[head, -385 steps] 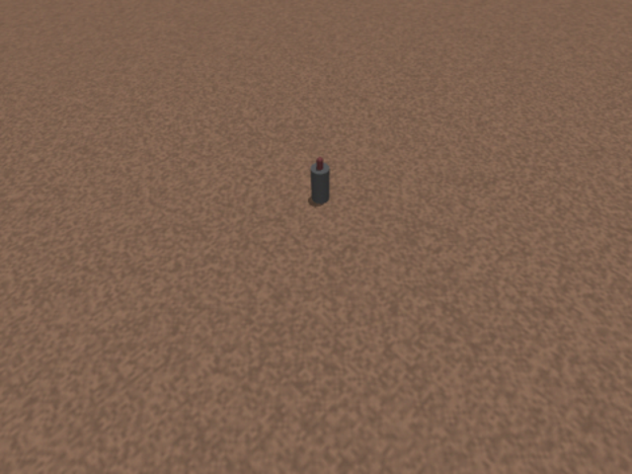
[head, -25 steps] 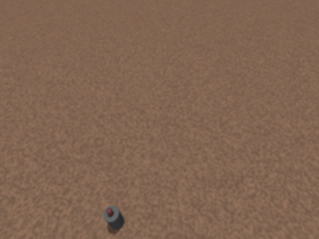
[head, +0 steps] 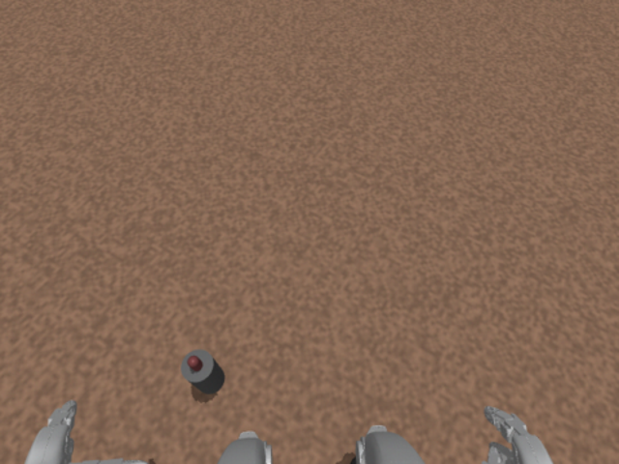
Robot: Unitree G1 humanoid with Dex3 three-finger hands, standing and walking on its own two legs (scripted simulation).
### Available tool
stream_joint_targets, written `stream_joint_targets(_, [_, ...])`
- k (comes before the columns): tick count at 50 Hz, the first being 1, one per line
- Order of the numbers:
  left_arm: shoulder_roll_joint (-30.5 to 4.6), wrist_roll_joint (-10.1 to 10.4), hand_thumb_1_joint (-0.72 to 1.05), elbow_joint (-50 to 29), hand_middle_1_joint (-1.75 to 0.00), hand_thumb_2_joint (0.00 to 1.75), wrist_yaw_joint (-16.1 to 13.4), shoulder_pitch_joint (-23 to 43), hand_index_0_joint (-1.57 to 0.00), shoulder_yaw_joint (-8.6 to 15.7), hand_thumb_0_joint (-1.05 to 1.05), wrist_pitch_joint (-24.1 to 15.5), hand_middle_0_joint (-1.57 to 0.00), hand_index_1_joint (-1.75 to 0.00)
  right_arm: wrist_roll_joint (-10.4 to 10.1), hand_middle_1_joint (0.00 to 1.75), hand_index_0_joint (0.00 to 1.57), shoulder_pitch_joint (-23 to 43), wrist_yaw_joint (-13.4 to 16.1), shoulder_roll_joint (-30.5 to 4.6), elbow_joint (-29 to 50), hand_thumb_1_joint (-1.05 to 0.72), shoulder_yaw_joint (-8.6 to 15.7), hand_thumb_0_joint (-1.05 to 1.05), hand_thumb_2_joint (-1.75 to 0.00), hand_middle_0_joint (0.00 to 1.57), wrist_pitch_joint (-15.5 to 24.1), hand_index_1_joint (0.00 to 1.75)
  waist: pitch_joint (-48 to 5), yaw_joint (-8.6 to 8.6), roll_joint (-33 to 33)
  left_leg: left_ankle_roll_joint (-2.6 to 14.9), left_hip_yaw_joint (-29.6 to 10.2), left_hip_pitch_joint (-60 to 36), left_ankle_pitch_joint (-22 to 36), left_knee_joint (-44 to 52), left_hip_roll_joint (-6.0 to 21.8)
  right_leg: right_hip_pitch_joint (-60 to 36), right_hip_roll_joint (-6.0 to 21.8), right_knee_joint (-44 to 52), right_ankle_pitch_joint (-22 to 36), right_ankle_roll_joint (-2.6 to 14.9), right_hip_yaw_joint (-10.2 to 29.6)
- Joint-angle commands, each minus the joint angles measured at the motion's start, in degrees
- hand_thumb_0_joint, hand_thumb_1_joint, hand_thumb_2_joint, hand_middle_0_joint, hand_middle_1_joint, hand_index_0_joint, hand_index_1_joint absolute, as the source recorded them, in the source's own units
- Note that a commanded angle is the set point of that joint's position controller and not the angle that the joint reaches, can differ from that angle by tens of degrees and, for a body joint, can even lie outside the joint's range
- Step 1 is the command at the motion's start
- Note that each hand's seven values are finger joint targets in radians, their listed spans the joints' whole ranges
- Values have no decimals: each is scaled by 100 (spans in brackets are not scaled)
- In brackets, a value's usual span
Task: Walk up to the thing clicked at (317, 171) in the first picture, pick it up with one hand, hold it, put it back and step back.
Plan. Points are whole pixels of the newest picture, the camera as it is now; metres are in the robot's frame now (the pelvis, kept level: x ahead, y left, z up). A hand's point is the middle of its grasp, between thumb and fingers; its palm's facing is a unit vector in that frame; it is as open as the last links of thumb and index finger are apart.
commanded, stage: go down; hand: left
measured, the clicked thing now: (202, 370) +0.37 +0.28 -0.60
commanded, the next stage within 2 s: none
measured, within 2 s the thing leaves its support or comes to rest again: neither
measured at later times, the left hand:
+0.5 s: hand out of the picture +0.14 +0.32 -0.16, palm faces +0.20 -0.93 -0.32, open 17.5 cm
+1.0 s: hand (55, 434) +0.20 +0.42 -0.24, palm faces +0.32 -0.92 -0.22, open 17.6 cm
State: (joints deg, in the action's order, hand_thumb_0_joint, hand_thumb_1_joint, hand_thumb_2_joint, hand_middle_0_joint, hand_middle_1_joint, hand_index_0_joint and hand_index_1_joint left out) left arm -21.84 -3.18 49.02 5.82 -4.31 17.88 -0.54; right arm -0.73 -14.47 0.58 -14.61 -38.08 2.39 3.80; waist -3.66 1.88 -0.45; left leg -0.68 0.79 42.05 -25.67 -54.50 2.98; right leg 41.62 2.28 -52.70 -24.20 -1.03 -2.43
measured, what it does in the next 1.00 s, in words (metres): lowers itself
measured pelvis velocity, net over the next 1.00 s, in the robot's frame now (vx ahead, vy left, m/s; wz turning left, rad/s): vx -0.06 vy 0.00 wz -0.02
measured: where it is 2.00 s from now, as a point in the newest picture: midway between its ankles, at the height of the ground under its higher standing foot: outside the picture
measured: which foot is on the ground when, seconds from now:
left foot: down 0.00-1.00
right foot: down 0.00-1.00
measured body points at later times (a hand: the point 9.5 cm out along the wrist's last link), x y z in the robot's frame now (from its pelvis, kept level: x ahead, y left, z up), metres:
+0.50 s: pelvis -0.01 +0.00 -0.05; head +0.09 +0.03 +0.38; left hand +0.13 +0.37 -0.14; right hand +0.18 -0.24 -0.13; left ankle +0.01 +0.12 -0.68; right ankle +0.01 -0.13 -0.68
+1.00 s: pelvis -0.06 +0.00 -0.20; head +0.13 +0.04 +0.21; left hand +0.18 +0.46 -0.22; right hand +0.14 -0.26 -0.31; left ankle +0.01 +0.12 -0.68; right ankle +0.01 -0.13 -0.68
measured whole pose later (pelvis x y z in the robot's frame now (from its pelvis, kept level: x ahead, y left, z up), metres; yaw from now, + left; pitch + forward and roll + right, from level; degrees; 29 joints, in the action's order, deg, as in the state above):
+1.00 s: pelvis -0.06 +0.00 -0.20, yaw -1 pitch +32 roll -4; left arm -39.5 9.8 52.1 31.2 9.7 44.3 -16.5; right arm 1.8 -4.9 5.4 -18.3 -38.3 -1.7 12.5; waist -9.0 -0.3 -1.6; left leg -1.1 -4.4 97.9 -37.8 -103.5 2.6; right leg 95.6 3.2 -100.3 -36.5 -0.2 -4.2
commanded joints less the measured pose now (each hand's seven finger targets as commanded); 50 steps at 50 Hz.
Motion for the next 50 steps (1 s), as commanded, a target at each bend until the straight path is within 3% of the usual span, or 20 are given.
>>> stream_joint_targets(1, [-1164, 168, -55, -1747, -4, 0, 45, -70, -8, 291, 0, -27, -5, -2, -20, 30, 20, 45, 162, -962, 921, -93, 385, 0, -90, 20, 372, 30, -1652, -76, 587, 36, -148, -599, 1511, 422, -144, -380, -217, 143, 1148, 234, -31])
stream_joint_targets(7, [-1268, 191, -61, -2582, -2, 0, -71, -695, -7, 460, 0, 472, -6, -1, -5, 30, 20, 96, 291, -917, 1110, -91, 319, 0, -89, 20, 516, 30, -1696, -74, 561, 28, -245, -376, 1328, 190, -92, -129, -213, -89, 953, 215, -71])
stream_joint_targets(9, [-1106, 216, -59, -2580, -3, 0, -82, -903, -8, 387, 0, 629, -6, -2, 0, 30, 20, 173, 321, -882, 1168, -91, 277, 0, -90, 20, 565, 30, -1501, -55, 549, 21, -274, -208, 1150, 154, -97, 4, -222, -147, 796, 205, -83])
stream_joint_targets(11, [-1179, 251, -59, -2785, -2, 0, -102, -996, -8, 492, 0, 737, -6, -1, 7, 30, 20, 192, 366, -851, 1220, -91, 235, 0, -90, 20, 617, 30, -1516, -93, 601, 30, -269, -121, 1104, 73, -113, 47, -204, -194, 765, 205, -80])
stream_joint_targets(12, [-1397, 230, -56, -2884, -3, 1, -139, -1009, -7, 681, 0, 779, -6, -2, 9, 30, 20, 196, 386, -876, 1236, -91, 246, 0, -90, 20, 630, 30, -1518, -101, 568, 50, -272, -48, 1031, 54, -114, 75, -202, -210, 722, 209, -78])
stream_joint_targets(14, [-1046, 294, -57, -2929, -4, 1, -57, -1136, -8, 461, 0, 838, -6, -3, 23, 30, 20, 261, 409, -791, 1342, -92, 202, 0, -90, 20, 683, 30, -1506, -29, 561, 49, -222, 32, 1075, -77, -137, 169, -215, -258, 743, 210, -74])
stream_joint_targets(16, [-1392, 338, -57, -2803, -4, 0, -45, -1172, -8, 841, 0, 861, -7, -3, 43, 30, 20, 217, 442, -825, 1279, -92, 185, 0, -90, 20, 741, 30, -1458, -78, 503, 86, -214, 234, 983, -195, -149, 236, -194, -315, 693, 203, -68])
stream_joint_targets(20, [-1289, 475, -57, -2631, -5, 2, 204, -1110, -7, 903, 0, 551, -6, -4, 102, 30, 20, 307, 441, -801, 1285, -94, 162, 0, -90, 20, 881, 30, -1400, -78, 531, 100, -197, 704, 815, -567, -171, 731, -181, -698, 523, 216, -46])
stream_joint_targets(24, [-1846, 631, -61, -2400, -7, 1, 502, -395, -8, 1422, 0, -121, -6, -6, 124, 30, 20, 353, 407, -888, 1225, -97, 163, 0, -91, 20, 1015, 30, -1654, -104, 583, 113, -232, 1285, 788, -1172, -175, 1385, -161, -1365, 472, 225, 1])
stream_joint_targets(27, [-2023, 804, -61, -1957, -8, 3, 811, -56, -8, 1672, 0, -747, -6, -7, 135, 30, 20, 479, 401, -979, 1216, -98, 139, 0, -91, 20, 1104, 30, -1851, -155, 599, 131, -259, 1902, 365, -1659, -203, 2092, -156, -1923, 99, 235, 37])
stream_joint_targets(29, [-2305, 944, -61, -1867, -6, 2, 1019, 167, -8, 1948, 0, -1130, -6, -5, 130, 30, 20, 503, 409, -1064, 1192, -96, 138, 0, -91, 20, 1128, 30, -2191, -268, 637, 123, -320, 2175, 34, -1859, -207, 2314, -115, -2182, -172, 237, 81])
stream_joint_targets(32, [-2595, 1116, -60, -1537, -4, 1, 1376, 344, -7, 2227, 0, -1452, -6, -3, 128, 30, 20, 528, 436, -1271, 1134, -94, 189, 0, -91, 20, 1140, 30, -2710, -329, 745, 82, -410, 2276, 67, -2145, -183, 2624, -114, -2565, -175, 256, 100])
stream_joint_targets(33, [-2796, 1158, -61, -1415, -5, 2, 1498, 384, -7, 2378, 0, -1527, -6, -4, 130, 30, 20, 553, 448, -1283, 1083, -93, 159, 0, -90, 20, 1138, 30, -2813, -427, 793, 71, -437, 2348, 38, -2225, -176, 2700, -113, -2678, -220, 257, 106])
stream_joint_targets(36, [-2913, 1284, -61, -1162, -6, 2, 1852, 532, -7, 2535, 0, -1658, -5, -5, 154, 30, 20, 459, 485, -1434, 826, -92, 217, 0, -90, 20, 1131, 30, -3244, -422, 736, 98, -440, 2429, 487, -2629, -200, 2981, -129, -2981, 66, 283, 61])
stream_joint_targets(37, [-3227, 1330, -61, -1246, -6, 2, 1923, 610, -7, 2804, 0, -1709, -5, -5, 168, 30, 20, 490, 505, -1461, 838, -91, 197, 0, -90, 20, 1130, 30, -3472, -535, 796, 109, -411, 2386, 703, -2741, -209, 2969, -134, -3050, 204, 293, 70])
stream_joint_targets(39, [-3414, 1362, -61, -1033, -7, 4, 2070, 689, -6, 2938, 0, -1741, -5, -6, 186, 30, 20, 500, 525, -1482, 713, -91, 168, 0, -90, 20, 1116, 30, -3615, -578, 789, 117, -405, 2468, 942, -2953, -214, 3107, -140, -3235, 337, 306, 45])
stream_joint_targets(41, [-3484, 1415, -61, -944, -8, 5, 2198, 927, -6, 2999, 0, -1760, -4, -6, 195, 30, 20, 508, 540, -1485, 622, -91, 162, 0, -90, 20, 1119, 30, -3525, -495, 734, 125, -434, 2832, 586, -3068, -219, 3293, -147, -3342, 65, 296, 37])
stream_joint_targets(42, [-3663, 1458, -61, -917, -8, 4, 2241, 1005, -7, 3190, 0, -1802, -4, -6, 191, 30, 20, 549, 559, -1499, 619, -90, 139, 0, -90, 20, 1111, 30, -3580, -566, 679, 133, -443, 2923, 543, -3101, -218, 3268, -153, -3396, 47, 294, 37])
stream_joint_targets(47, [-3931, 1500, -61, -526, -8, 7, 2536, 1656, -6, 3239, 0, -1898, -4, -7, 210, 30, 20, 568, 622, -1525, 501, -89, 84, 0, -90, 20, 1098, 30, -3380, -406, 650, 164, -429, 3591, -192, -3433, -218, 3723, -149, -3570, -523, 271, 94])
stream_joint_targets(50, [-4160, 1510, -61, -405, -8, 7, 2710, 1918, -6, 3284, 0, -1959, -4, -7, 226, 30, 20, 549, 648, -1562, 433, -88, 36, 0, -89, 20, 1102, 30, -3269, -428, 848, 153, -465, 3776, -594, -3494, -199, 4040, -156, -3728, -839, 274, 79])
